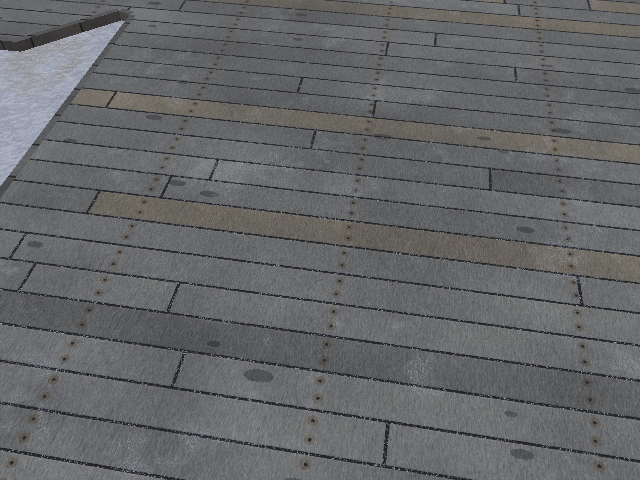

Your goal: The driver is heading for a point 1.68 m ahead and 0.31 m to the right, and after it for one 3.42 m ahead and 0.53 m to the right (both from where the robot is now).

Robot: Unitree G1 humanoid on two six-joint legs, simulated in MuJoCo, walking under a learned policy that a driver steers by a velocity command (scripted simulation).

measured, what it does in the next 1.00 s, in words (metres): stands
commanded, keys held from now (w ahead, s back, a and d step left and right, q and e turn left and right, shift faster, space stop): no key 1.00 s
